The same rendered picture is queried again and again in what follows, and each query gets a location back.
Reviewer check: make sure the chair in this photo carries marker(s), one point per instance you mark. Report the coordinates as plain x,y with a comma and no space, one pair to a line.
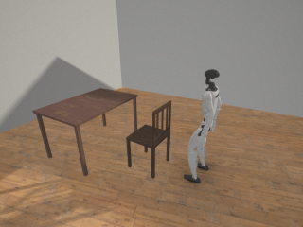
151,136

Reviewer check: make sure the table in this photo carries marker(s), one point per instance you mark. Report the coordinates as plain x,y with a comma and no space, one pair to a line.
80,109

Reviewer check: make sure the robot right upper arm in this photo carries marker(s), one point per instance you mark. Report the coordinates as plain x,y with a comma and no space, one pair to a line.
219,103

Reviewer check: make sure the right robot forearm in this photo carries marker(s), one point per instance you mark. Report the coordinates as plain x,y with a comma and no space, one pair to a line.
216,114

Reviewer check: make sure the robot left foot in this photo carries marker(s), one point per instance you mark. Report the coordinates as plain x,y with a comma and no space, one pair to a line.
189,178

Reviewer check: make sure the left robot forearm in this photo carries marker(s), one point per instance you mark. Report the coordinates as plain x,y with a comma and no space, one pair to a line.
208,122

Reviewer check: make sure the right robot hand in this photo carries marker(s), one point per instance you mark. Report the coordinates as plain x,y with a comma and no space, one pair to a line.
214,126

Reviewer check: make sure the robot left upper arm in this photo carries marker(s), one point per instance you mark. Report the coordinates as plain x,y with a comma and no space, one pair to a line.
207,97

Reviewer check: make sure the left robot hand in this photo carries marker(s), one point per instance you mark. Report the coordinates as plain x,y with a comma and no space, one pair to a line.
201,140

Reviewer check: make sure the robot left thigh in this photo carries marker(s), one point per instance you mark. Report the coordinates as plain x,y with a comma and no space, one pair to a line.
193,141

